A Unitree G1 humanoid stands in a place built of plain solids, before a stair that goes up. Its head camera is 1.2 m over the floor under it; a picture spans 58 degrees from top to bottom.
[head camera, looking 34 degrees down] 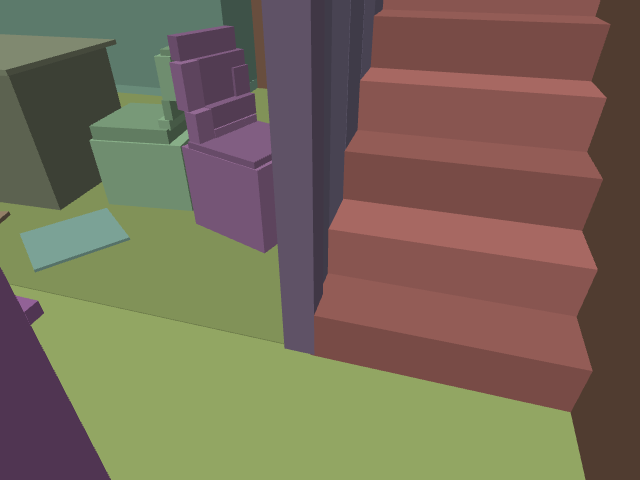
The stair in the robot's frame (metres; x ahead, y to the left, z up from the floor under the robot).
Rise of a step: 0.19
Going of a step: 0.23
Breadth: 0.85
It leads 16 degrees to the right of straight ahead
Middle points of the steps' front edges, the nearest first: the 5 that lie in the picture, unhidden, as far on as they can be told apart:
0.93 -0.37 0.20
1.15 -0.44 0.39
1.37 -0.50 0.59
1.60 -0.56 0.78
1.82 -0.62 0.98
